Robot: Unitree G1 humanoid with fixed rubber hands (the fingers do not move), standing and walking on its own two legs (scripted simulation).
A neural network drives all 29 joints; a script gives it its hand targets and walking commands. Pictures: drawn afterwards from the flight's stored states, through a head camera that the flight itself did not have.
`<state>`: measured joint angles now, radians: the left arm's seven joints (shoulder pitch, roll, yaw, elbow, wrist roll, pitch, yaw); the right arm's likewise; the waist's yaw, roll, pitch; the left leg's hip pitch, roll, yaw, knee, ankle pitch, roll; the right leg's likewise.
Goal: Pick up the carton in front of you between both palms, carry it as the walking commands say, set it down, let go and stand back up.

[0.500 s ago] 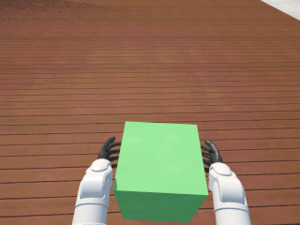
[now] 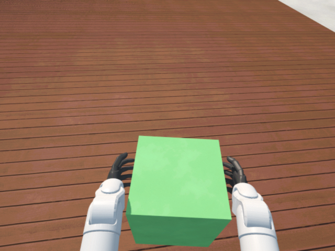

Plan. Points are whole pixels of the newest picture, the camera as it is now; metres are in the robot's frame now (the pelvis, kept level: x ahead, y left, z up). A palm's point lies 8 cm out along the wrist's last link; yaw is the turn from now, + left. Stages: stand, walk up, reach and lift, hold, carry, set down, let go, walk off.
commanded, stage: hold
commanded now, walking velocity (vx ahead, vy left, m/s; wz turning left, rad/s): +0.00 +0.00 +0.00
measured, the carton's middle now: (175, 194) +0.30 +0.00 -0.05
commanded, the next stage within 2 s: set down in 0.30 s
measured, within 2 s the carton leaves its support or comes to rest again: neither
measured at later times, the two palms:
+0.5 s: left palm (106, 177) +0.29 +0.17 +0.02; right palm (228, 188) +0.28 -0.12 +0.03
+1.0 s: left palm (124, 193) +0.35 +0.16 -0.18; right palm (213, 196) +0.35 -0.14 -0.17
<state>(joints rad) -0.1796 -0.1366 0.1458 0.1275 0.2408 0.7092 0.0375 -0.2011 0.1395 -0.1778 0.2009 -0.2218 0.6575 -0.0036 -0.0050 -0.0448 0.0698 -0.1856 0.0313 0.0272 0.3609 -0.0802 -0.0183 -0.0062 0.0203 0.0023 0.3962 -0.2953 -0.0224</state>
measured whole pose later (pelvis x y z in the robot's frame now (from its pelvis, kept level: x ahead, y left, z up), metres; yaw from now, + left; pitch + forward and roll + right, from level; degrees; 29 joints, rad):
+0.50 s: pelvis -0.02 +0.04 -0.01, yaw -4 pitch -7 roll +0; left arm -0.37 -0.18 0.31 0.33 0.30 0.67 0.02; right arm -0.39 0.18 -0.38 0.43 -0.34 0.57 0.05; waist 0.02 -0.06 0.09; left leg -0.21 -0.02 0.05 0.44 -0.11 0.03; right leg -0.07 -0.01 0.09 0.51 -0.33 -0.03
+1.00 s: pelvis -0.05 +0.03 -0.10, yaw -4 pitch +28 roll -2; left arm -0.64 -0.11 0.37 0.50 0.27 0.20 0.04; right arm -0.68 0.11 -0.44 0.58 -0.22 0.16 0.00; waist 0.01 -0.06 0.02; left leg -1.26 0.00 -0.02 0.99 -0.22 0.01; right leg -1.12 0.06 0.05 1.10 -0.47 0.02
